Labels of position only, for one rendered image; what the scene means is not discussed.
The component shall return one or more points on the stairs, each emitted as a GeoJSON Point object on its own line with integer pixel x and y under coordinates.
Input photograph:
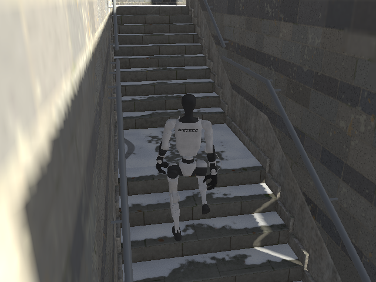
{"type": "Point", "coordinates": [241, 239]}
{"type": "Point", "coordinates": [161, 60]}

